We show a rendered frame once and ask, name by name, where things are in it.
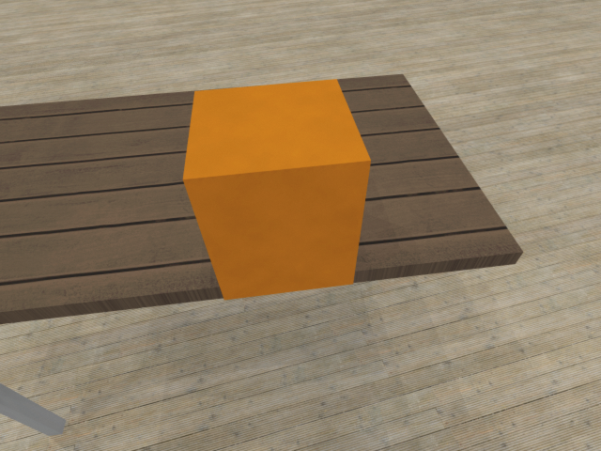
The carton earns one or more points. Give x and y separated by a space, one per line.
277 177

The table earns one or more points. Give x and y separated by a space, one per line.
95 216

